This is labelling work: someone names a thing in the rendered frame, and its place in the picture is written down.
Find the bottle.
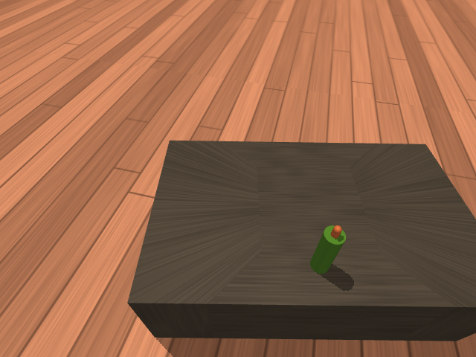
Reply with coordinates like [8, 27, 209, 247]
[310, 225, 346, 274]

